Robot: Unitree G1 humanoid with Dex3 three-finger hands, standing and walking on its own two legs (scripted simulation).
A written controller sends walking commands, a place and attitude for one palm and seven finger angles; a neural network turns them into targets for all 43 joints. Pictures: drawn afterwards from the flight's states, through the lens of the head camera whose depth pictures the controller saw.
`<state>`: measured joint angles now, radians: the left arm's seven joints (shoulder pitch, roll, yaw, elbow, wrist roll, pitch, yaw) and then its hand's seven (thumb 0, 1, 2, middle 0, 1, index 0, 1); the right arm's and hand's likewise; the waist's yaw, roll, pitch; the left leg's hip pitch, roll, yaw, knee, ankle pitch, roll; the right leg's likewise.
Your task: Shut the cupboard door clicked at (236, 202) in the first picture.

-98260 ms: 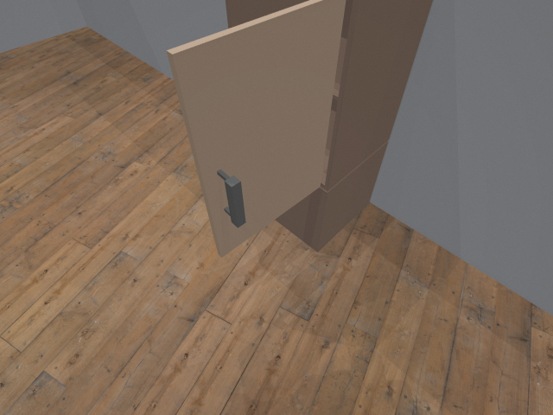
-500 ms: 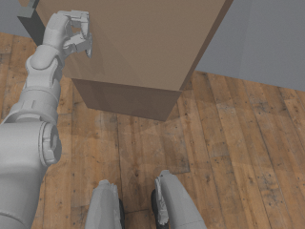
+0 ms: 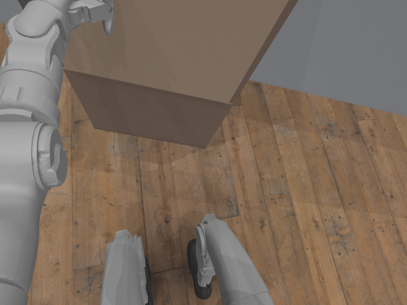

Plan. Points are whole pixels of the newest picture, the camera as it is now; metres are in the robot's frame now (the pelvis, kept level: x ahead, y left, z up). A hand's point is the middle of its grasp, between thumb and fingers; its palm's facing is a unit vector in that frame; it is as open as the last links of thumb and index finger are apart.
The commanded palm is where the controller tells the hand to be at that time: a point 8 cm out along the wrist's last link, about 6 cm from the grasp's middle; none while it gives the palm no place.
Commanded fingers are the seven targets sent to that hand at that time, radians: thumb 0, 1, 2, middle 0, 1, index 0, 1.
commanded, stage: pull the fist back off the door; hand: left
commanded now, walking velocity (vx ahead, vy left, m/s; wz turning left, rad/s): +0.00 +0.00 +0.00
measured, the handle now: out of the picture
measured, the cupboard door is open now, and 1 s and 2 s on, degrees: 0 0 0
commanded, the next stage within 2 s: draw the hand back to the body in 0.94 s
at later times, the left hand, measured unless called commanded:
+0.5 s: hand (124, 7) +0.59 +0.06 +0.10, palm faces +0.04 -1.00 -0.08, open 3.4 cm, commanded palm +0.57 +0.07 +0.09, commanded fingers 0.00 0.90 0.90 -1.30 -1.50 -1.30 -1.50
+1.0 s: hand (129, 41) +0.54 +0.05 +0.09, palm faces +0.03 -1.00 -0.04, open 3.2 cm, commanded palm +0.51 +0.10 +0.09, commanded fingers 0.00 0.90 0.90 -1.30 -1.50 -1.30 -1.50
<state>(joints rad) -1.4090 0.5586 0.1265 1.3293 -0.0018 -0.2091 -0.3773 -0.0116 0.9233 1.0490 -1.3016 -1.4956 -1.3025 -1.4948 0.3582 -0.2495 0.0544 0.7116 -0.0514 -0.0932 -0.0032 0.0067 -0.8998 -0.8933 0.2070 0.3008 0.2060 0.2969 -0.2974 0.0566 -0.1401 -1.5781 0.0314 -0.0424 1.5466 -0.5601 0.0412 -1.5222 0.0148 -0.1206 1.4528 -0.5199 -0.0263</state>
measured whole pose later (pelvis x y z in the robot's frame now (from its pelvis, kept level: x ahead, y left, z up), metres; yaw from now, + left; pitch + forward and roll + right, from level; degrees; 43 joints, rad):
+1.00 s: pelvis +0.05 -0.01 +0.06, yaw +3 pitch +28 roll -1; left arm -0.85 0.13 0.15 1.07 0.02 -0.55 0.17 0.02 0.90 0.91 -1.30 -1.50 -1.30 -1.50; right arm 0.31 -0.24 -0.03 0.62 -0.08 0.02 0.10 0.01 -0.90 -0.89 0.20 0.30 0.20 0.30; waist -0.15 0.05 -0.17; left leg -1.24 0.01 0.01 1.31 -0.57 0.02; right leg -1.23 0.01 -0.06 1.29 -0.56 -0.04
